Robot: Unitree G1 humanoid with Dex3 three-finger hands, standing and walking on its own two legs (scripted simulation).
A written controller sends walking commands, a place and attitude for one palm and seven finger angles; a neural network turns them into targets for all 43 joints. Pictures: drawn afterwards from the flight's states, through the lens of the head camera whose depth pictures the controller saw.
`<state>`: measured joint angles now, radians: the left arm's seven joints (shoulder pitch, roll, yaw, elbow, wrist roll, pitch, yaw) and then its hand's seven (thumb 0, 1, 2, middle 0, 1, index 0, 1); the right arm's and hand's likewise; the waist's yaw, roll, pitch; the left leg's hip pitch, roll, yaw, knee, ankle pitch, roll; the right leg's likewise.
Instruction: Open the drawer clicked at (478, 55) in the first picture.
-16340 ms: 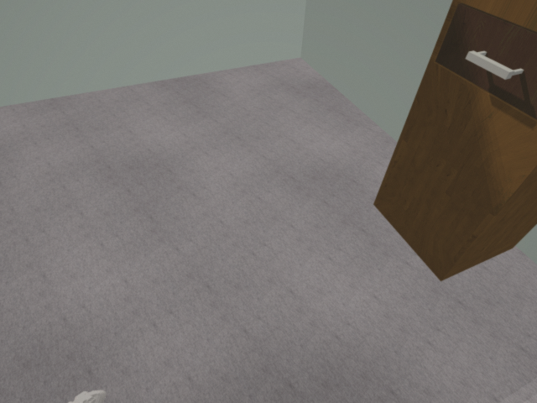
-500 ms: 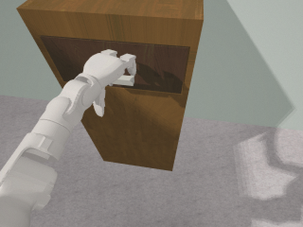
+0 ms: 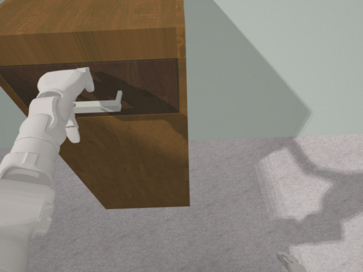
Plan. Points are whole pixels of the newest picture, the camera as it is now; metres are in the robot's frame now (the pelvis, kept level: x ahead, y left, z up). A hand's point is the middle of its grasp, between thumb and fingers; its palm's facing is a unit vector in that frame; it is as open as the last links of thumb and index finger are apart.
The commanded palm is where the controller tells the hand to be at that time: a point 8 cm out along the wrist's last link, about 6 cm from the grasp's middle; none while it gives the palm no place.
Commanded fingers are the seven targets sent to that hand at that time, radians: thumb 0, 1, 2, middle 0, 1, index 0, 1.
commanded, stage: move the hooked fingers above the handle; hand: left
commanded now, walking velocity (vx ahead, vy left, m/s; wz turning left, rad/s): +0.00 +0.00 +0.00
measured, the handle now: (94, 101) +0.52 +0.22 +0.09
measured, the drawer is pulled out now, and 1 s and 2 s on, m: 0.00 0.00 0.00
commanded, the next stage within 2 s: lower the fingers behind the handle in 1.12 s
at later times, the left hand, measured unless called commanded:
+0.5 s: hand (91, 92) +0.48 +0.20 +0.15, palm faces +0.04 -0.02 -1.00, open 13.5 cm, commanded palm +0.45 +0.25 +0.20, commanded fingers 0.00 -0.50 0.30 -0.30 -1.20 -0.30 -1.20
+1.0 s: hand (95, 89) +0.48 +0.19 +0.16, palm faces +0.12 -0.07 -0.99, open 13.8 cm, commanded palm +0.45 +0.24 +0.20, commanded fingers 0.00 -0.50 0.30 -0.30 -1.20 -0.30 -1.20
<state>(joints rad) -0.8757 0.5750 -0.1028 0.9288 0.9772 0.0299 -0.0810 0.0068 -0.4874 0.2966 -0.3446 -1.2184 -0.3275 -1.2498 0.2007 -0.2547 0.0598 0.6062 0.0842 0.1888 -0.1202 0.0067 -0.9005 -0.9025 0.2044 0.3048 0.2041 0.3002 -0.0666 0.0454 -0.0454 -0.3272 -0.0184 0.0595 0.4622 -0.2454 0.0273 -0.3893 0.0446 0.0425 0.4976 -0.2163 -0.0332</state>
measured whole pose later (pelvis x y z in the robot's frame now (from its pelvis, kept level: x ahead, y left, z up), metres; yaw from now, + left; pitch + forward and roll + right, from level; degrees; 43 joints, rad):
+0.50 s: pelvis +0.01 +0.01 +0.00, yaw +1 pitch +8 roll +0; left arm -0.87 0.46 -0.14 0.81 0.98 -0.02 0.05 0.00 -0.49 0.30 -0.43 -1.25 -0.36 -1.27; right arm 0.21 -0.23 0.04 0.68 0.06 0.20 -0.05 0.01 -0.90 -0.90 0.20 0.30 0.20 0.30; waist -0.04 0.07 -0.08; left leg -0.36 -0.03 0.05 0.49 -0.28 0.04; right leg -0.41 0.03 0.03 0.52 -0.25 -0.02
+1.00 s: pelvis +0.02 +0.01 +0.00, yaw +2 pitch +8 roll +0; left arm -0.85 0.46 -0.16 0.71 0.95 -0.10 0.08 0.00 -0.49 0.30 -0.41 -1.27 -0.32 -1.20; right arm 0.21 -0.28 -0.01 0.69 0.04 0.16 -0.04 0.01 -0.90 -0.90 0.20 0.30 0.20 0.30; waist -0.02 0.04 -0.07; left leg -0.37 -0.04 0.04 0.50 -0.28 0.04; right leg -0.41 0.02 0.02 0.52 -0.26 -0.02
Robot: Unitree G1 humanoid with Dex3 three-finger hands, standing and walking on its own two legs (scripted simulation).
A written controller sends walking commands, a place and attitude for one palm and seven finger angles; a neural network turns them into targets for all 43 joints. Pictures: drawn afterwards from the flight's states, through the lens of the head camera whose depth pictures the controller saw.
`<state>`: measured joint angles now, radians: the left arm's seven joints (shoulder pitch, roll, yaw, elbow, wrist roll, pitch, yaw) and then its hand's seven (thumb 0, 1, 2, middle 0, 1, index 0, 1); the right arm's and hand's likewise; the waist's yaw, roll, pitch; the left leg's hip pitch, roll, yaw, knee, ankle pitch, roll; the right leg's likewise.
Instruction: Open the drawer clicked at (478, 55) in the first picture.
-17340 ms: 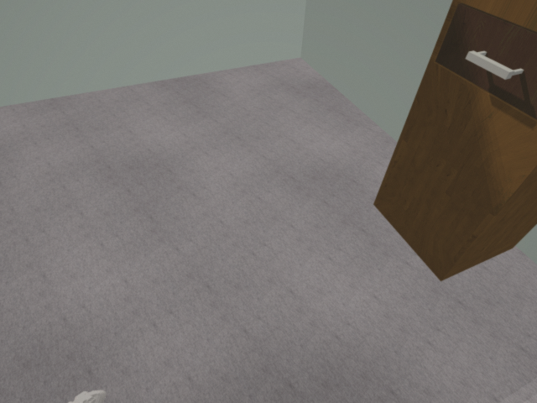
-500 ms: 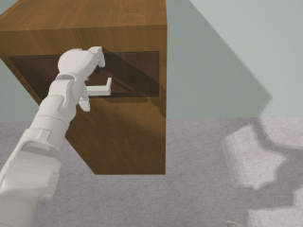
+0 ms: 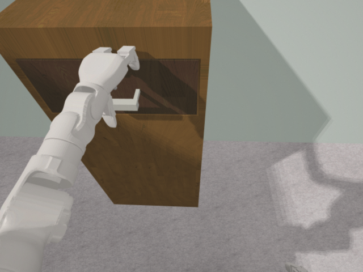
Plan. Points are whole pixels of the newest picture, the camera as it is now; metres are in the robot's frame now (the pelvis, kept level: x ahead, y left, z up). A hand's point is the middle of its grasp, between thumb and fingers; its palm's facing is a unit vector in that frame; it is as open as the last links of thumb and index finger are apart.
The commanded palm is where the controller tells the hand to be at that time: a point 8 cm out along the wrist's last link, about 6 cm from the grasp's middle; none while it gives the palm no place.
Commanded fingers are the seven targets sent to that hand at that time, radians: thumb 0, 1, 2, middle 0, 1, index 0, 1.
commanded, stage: move the hooked fingers above the handle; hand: left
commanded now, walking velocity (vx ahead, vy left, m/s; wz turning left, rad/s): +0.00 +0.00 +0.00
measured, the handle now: (112, 98) +0.51 +0.20 +0.09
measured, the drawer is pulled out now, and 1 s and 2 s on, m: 0.00 0.00 0.00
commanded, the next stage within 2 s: lower the fingers behind the handle in 0.12 s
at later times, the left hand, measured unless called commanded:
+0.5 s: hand (93, 113) +0.42 +0.21 +0.12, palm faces -0.02 -0.01 -1.00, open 13.8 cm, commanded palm +0.43 +0.22 +0.18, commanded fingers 0.00 -0.50 0.30 -0.30 -1.20 -0.30 -1.20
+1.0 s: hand (102, 117) +0.45 +0.21 +0.09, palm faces -0.02 -0.05 -1.00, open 13.8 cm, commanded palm +0.43 +0.22 +0.15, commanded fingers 0.00 -0.50 0.30 -0.30 -1.20 -0.30 -1.20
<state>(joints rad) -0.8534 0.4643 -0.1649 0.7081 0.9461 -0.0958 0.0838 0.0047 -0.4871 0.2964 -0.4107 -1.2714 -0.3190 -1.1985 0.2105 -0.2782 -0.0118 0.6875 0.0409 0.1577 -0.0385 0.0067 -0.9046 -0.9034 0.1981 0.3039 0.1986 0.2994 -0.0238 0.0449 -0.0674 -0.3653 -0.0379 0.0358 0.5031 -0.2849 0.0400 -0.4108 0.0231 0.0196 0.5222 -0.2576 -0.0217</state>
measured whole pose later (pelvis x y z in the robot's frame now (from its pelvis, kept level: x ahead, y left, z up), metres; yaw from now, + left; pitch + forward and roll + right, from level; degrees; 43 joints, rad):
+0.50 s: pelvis -0.01 -0.01 +0.00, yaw +3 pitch +8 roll +0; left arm -0.77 0.54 -0.19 0.65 0.92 -0.19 -0.03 0.00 -0.49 0.30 -0.36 -1.25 -0.32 -1.20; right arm 0.22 -0.30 -0.04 0.67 0.05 0.12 -0.07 0.01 -0.90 -0.90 0.20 0.30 0.20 0.30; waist 0.01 0.03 -0.04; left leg -0.39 -0.04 -0.02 0.54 -0.29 0.03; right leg -0.40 0.02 -0.04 0.54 -0.27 -0.03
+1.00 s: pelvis +0.01 +0.00 -0.01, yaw +0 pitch +10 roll +0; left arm -0.67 0.50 -0.08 0.71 0.99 -0.16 0.08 0.00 -0.49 0.30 -0.30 -1.20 -0.31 -1.20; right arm 0.29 -0.25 -0.04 0.66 0.03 0.19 -0.03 0.01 -0.90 -0.90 0.20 0.30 0.20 0.30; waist -0.02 0.04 -0.09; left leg -0.43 -0.03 0.04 0.58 -0.33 0.04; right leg -0.47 0.03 0.02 0.58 -0.29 -0.02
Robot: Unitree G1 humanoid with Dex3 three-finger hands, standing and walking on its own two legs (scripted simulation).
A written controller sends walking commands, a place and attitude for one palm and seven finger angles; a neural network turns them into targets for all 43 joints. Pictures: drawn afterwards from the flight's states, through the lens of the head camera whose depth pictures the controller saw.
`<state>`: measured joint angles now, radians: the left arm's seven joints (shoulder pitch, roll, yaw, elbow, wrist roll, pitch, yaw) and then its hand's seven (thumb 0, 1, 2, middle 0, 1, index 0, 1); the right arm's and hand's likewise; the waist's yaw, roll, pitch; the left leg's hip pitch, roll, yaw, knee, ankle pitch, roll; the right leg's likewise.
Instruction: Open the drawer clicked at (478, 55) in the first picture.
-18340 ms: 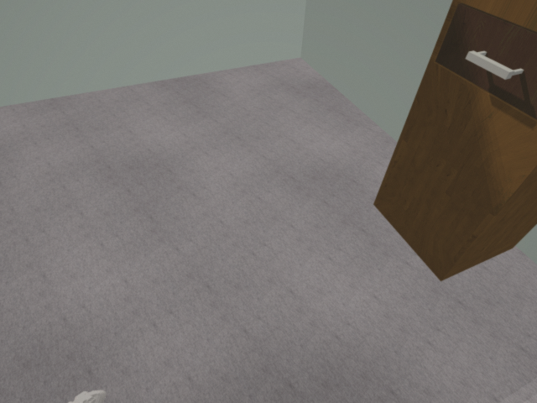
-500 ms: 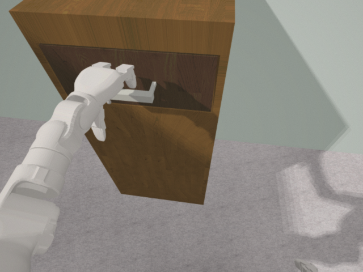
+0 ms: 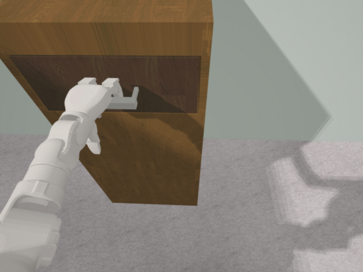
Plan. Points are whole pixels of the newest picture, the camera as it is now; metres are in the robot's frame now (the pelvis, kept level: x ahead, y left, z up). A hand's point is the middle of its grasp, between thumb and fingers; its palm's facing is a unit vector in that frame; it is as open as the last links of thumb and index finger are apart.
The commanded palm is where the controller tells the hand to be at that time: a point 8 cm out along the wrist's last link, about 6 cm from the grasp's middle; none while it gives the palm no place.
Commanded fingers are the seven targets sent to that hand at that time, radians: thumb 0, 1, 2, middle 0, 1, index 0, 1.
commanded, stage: lower the fingers behind the handle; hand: left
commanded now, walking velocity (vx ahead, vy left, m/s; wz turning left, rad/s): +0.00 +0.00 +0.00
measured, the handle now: (109, 96) +0.50 +0.20 +0.10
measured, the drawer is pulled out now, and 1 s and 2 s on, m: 0.00 0.00 0.01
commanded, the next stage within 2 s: close the thumb around the handle in 0.82 s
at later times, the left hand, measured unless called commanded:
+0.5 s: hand (99, 121) +0.44 +0.22 +0.07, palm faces -0.03 -0.02 -1.00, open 13.9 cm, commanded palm +0.42 +0.22 +0.13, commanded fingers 0.00 -0.50 0.30 -0.30 -1.20 -0.30 -1.20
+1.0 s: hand (100, 120) +0.44 +0.21 +0.07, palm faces -0.01 -0.01 -1.00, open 13.8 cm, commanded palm +0.42 +0.22 +0.13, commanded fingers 0.00 -0.22 0.42 -0.32 -1.23 -0.32 -1.23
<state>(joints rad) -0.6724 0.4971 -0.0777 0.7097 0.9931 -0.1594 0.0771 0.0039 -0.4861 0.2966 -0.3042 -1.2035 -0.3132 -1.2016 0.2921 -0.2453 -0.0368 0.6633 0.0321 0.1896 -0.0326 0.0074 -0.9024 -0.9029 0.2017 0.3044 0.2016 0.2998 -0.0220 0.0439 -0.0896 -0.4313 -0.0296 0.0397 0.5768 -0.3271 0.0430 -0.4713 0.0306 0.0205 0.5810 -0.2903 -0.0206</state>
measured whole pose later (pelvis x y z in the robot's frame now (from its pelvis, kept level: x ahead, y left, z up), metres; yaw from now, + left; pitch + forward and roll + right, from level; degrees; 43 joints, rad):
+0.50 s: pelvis -0.01 -0.01 +0.00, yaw +0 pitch +12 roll +0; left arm -0.72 0.50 -0.08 0.84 1.04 -0.12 0.14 0.00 -0.49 0.30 -0.28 -1.21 -0.31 -1.20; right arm 0.27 -0.25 -0.03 0.64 0.03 0.17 -0.05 0.01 -0.90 -0.90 0.20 0.30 0.20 0.30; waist -0.04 0.03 -0.10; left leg -0.49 -0.02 0.04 0.62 -0.33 0.04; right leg -0.53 0.04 0.02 0.62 -0.29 -0.03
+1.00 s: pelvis -0.01 -0.01 +0.00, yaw +0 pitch +12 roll +0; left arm -0.72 0.49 -0.08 0.85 1.05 -0.10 0.18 0.00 -0.47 0.30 -0.30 -1.21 -0.32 -1.20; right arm 0.29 -0.26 -0.04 0.67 0.03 0.16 -0.04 0.01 -0.90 -0.90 0.20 0.30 0.20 0.30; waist -0.04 0.04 -0.11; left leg -0.50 -0.02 0.04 0.63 -0.34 0.04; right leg -0.54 0.04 0.02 0.62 -0.30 -0.03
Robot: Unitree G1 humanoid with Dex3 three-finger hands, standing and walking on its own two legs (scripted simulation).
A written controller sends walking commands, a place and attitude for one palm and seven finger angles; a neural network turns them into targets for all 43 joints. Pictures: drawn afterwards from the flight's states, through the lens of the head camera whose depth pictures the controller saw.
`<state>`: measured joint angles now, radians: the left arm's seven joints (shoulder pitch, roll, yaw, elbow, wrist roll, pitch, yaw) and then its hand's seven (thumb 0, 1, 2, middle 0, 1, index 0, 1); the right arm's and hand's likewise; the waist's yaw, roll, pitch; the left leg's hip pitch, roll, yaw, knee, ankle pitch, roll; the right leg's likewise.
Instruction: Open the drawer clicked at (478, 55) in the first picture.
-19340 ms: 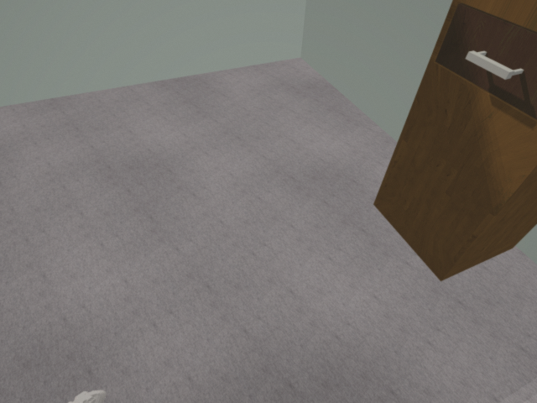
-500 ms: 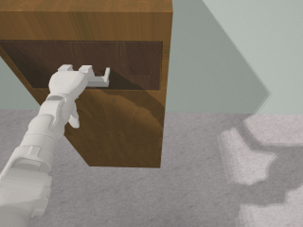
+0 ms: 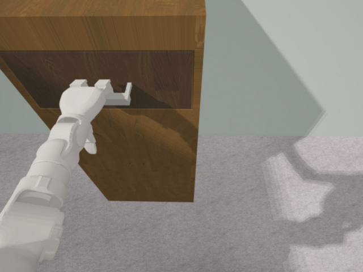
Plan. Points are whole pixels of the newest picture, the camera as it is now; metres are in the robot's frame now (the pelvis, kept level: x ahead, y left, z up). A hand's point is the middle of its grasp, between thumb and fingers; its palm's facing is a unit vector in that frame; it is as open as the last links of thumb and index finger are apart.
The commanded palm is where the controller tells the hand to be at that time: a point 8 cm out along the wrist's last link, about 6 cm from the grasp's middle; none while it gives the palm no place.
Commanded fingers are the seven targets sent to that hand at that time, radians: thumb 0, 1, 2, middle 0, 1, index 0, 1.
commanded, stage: close the thumb around the handle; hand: left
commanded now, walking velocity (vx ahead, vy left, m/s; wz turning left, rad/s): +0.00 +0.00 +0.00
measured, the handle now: (102, 92) +0.51 +0.20 +0.10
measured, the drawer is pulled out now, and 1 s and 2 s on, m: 0.00 0.01 0.15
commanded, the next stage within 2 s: pull the drawer open in 0.62 s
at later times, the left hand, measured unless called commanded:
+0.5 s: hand (93, 115) +0.45 +0.22 +0.08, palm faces -0.01 -0.01 -1.00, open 6.2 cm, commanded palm +0.43 +0.22 +0.13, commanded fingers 0.00 0.90 0.90 -0.40 -1.35 -0.40 -1.35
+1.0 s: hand (92, 120) +0.44 +0.22 +0.08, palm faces +0.01 -0.04 -1.00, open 5.6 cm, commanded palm +0.39 +0.22 +0.13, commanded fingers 0.00 0.90 0.90 -0.40 -1.35 -0.40 -1.35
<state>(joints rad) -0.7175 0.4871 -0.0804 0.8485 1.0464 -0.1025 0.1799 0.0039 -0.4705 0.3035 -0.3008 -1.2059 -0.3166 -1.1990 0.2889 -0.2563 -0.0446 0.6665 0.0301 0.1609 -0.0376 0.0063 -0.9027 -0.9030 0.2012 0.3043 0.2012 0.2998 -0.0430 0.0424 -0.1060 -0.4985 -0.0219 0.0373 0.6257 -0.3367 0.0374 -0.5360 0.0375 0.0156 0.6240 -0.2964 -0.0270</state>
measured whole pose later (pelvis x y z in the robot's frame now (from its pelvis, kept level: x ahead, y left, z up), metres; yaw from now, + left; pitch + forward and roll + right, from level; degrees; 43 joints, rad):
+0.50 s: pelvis +0.00 +0.00 +0.00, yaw +0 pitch +12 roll +0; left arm -0.71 0.48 -0.09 0.83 1.04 -0.09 0.17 0.00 0.63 0.78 -0.36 -1.32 -0.39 -1.32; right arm 0.29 -0.25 -0.04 0.65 0.03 0.17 -0.03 0.01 -0.90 -0.90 0.20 0.30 0.20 0.30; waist -0.04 0.04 -0.11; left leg -0.50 -0.02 0.04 0.63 -0.35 0.04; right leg -0.53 0.04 0.02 0.63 -0.30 -0.02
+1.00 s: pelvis +0.02 +0.01 +0.00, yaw -2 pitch +12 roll +0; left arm -0.53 0.48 -0.05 0.62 1.01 -0.06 0.15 0.01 0.75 0.80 -0.32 -1.35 -0.38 -1.35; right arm 0.28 -0.26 -0.05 0.63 0.04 0.18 -0.02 0.01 -0.90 -0.90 0.20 0.30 0.20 0.30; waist -0.03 0.05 -0.12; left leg -0.45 -0.02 0.06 0.59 -0.35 0.04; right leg -0.49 0.04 0.04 0.59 -0.30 -0.02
